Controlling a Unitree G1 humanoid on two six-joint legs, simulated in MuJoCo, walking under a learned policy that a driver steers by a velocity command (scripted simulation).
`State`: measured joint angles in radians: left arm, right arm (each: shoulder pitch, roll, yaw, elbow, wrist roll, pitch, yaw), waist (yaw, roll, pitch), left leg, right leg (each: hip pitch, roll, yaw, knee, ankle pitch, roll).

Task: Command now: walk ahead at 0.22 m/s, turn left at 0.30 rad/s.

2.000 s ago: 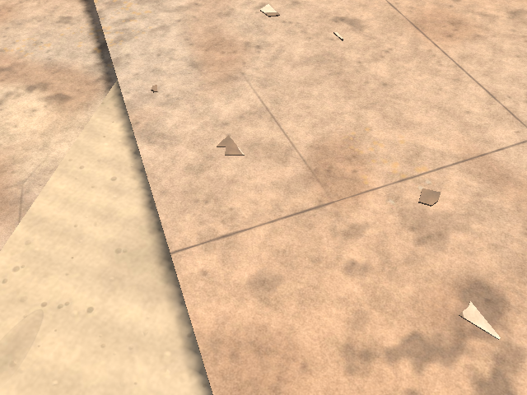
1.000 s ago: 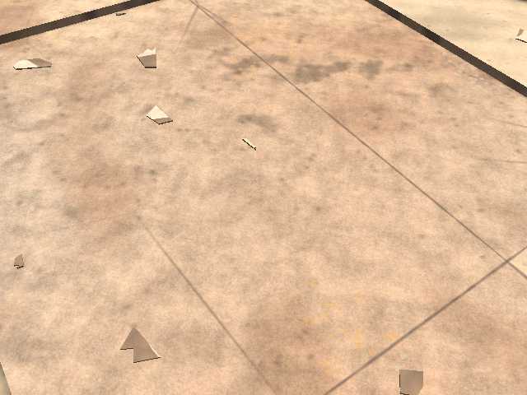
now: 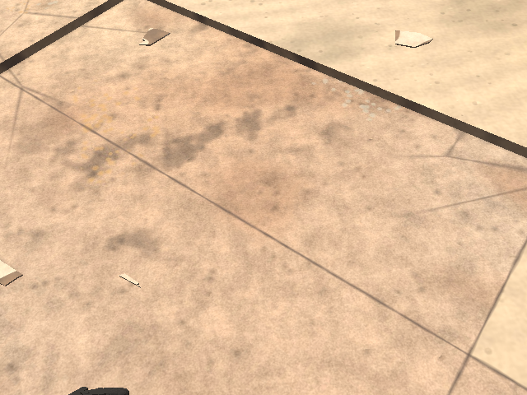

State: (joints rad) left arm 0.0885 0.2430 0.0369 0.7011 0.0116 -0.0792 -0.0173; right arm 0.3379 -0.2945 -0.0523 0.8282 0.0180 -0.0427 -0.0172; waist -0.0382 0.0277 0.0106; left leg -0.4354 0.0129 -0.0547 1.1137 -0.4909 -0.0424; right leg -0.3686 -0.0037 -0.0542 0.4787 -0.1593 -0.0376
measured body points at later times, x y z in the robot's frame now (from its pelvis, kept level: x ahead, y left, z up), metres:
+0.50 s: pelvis +0.08 +0.04 +0.00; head +0.12 +0.08 +0.45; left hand +0.15 +0.36 -0.12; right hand +0.31 -0.19 -0.08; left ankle +0.11 +0.14 -0.74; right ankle +0.09 -0.11 -0.66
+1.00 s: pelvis +0.10 +0.01 +0.00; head +0.13 +0.00 +0.45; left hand +0.08 +0.30 -0.10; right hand +0.37 -0.17 -0.10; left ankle +0.02 +0.13 -0.68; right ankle +0.16 -0.09 -0.74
